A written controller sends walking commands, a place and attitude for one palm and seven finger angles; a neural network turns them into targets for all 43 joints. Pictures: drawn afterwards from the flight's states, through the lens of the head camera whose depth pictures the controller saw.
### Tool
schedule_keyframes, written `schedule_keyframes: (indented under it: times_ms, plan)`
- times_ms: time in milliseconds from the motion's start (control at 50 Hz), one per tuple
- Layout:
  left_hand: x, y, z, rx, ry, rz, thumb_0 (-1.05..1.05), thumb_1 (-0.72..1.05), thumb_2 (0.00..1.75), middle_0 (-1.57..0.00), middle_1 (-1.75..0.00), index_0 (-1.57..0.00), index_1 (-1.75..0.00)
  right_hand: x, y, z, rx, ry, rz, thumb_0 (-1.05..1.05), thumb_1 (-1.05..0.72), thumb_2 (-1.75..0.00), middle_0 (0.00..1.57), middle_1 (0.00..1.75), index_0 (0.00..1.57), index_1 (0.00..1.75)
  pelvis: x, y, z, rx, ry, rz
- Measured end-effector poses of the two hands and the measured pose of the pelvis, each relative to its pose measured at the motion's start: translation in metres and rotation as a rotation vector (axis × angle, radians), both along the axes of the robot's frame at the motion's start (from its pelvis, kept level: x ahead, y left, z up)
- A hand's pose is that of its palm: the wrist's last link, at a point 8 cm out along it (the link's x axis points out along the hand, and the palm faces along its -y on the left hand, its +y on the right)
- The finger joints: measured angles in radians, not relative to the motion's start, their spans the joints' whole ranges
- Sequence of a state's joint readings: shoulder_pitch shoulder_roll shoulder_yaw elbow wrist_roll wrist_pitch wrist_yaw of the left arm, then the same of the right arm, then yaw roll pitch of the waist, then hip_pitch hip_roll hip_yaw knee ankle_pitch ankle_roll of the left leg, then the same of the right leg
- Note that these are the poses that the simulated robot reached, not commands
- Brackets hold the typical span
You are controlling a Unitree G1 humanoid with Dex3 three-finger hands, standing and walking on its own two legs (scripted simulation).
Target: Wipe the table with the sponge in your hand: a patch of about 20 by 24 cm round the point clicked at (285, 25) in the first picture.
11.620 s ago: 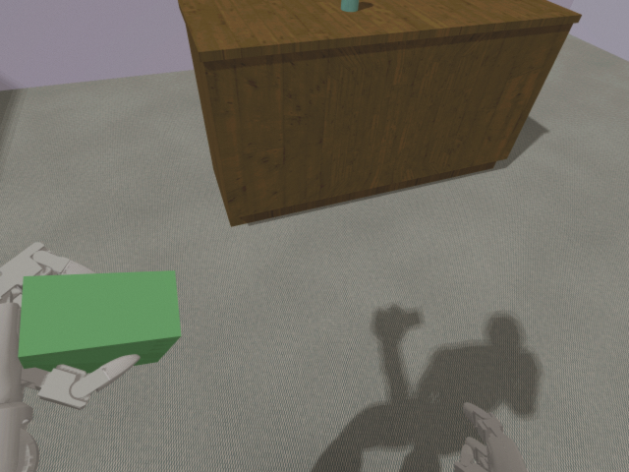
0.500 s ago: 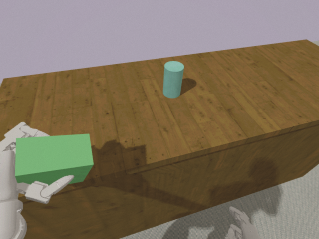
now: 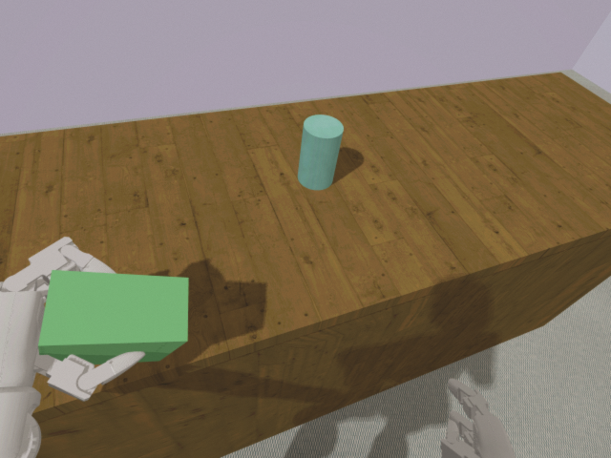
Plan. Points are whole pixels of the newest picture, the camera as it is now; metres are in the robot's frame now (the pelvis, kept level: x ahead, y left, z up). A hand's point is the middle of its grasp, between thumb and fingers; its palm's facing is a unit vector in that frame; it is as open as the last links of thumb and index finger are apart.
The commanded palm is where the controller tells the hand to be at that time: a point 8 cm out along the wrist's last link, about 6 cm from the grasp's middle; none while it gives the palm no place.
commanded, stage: come to a stop and stand still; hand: left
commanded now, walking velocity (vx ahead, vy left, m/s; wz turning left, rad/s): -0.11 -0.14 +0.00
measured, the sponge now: (134, 322) +0.22 +0.21 +0.10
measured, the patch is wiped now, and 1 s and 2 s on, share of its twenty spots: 0.00 0.00 0.00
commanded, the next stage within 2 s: look again from close up in 1.74 s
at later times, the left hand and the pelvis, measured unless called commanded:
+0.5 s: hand (19, 270) +0.23 +0.29 +0.17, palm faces +0.47 -0.77 -0.44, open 10.0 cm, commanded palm +0.15 +0.28 +0.18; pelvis -0.01 +0.00 +0.00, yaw +1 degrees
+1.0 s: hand (40, 346) +0.17 +0.24 +0.17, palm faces +0.42 -0.85 -0.30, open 10.0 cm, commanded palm +0.11 +0.28 +0.18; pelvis -0.05 +0.00 +0.00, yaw +1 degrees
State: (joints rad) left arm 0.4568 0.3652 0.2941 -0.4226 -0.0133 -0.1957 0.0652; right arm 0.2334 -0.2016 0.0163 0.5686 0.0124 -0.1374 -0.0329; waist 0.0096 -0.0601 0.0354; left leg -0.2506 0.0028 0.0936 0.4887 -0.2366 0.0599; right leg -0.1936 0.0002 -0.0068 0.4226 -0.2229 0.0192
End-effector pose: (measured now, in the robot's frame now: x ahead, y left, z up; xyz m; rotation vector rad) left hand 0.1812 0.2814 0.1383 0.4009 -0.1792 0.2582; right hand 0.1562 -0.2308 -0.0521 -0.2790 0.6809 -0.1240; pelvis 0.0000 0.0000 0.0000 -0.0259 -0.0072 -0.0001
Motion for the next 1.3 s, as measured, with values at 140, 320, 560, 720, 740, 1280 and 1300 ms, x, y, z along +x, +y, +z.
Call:
schedule_keyframes:
  times_ms: [140,320,560,720,740,1280,1300]
  plan:
    - [0.015,0.034,0.047,0.089,-0.215,0.09,-0.01,-0.5,1.01,-0.75,-1.33,-0.77,-1.33,0.028,0.027,0.0,0.014,-0.009,0.075,0.02,-0.91,-0.9,0.2,0.3,0.2,0.3,0.009,0.009,-0.001,-0.005,0.004,0.009]
    - [0.019,0.016,0.035,0.066,-0.107,0.026,-0.01,-0.5,1.01,-0.75,-1.33,-0.77,-1.33,0.043,0.051,-0.005,0.118,-0.032,0.08,0.01,-0.9,-0.9,0.2,0.3,0.2,0.3,0.014,0.014,-0.001,-0.01,0.007,-0.002]
    - [0.001,0.037,0.057,0.126,-0.229,0.156,-0.01,-0.5,1.01,-0.75,-1.33,-0.77,-1.33,0.008,0.019,-0.012,0.065,0.003,0.123,0.01,-0.9,-0.9,0.2,0.3,0.2,0.3,-0.016,-0.003,-0.004,0.009,-0.013,0.008]
    - [-0.039,-0.021,0.031,0.057,-0.079,-0.012,-0.01,-0.5,1.02,-0.75,-1.33,-0.77,-1.33,-0.027,-0.003,-0.016,0.097,-0.038,-0.007,0.01,-0.91,-0.9,0.2,0.3,0.2,0.3,-0.028,-0.008,-0.005,0.0,-0.038,0.004]
    - [-0.043,-0.017,0.027,0.057,-0.064,0.003,-0.01,-0.5,1.02,-0.75,-1.33,-0.77,-1.33,-0.031,-0.006,-0.016,0.086,-0.029,-0.017,0.01,-0.91,-0.9,0.2,0.3,0.2,0.3,-0.03,-0.01,-0.005,-0.001,-0.038,0.005]
    - [-0.047,0.027,0.026,0.058,-0.122,0.133,-0.01,-0.5,1.02,-0.75,-1.33,-0.77,-1.33,-0.025,0.031,-0.015,0.062,0.009,0.089,0.02,-0.9,-0.9,0.2,0.3,0.2,0.3,-0.03,0.007,-0.003,-0.009,-0.037,0.032]
    - [-0.045,0.026,0.027,0.055,-0.127,0.135,-0.01,-0.5,1.02,-0.75,-1.33,-0.77,-1.33,-0.021,0.033,-0.015,0.062,0.012,0.096,0.02,-0.9,-0.9,0.2,0.3,0.2,0.3,-0.027,0.008,-0.003,-0.008,-0.036,0.033]
